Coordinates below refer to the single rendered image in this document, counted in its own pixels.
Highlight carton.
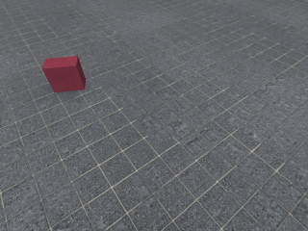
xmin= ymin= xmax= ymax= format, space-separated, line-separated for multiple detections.
xmin=42 ymin=56 xmax=86 ymax=93

